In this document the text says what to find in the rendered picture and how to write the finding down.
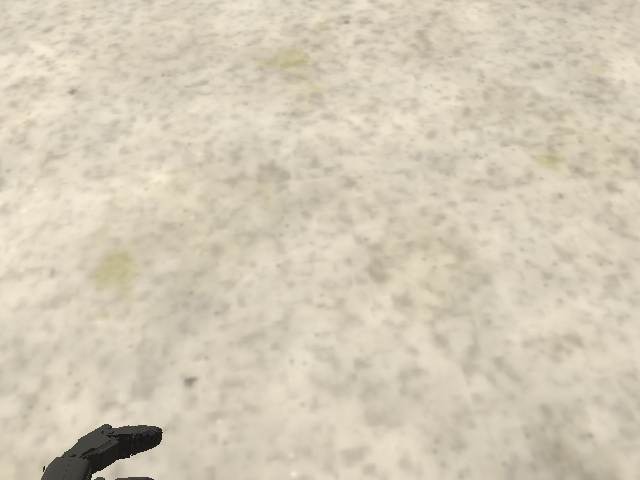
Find left robot hand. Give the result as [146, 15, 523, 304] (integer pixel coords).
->
[41, 424, 163, 480]

